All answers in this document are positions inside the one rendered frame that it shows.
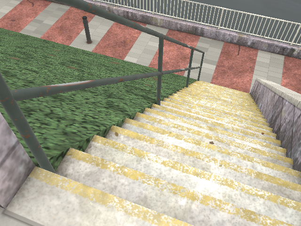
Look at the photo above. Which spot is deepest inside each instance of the stairs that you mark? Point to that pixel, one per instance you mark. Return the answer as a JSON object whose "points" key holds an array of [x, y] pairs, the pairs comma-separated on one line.
{"points": [[205, 156]]}

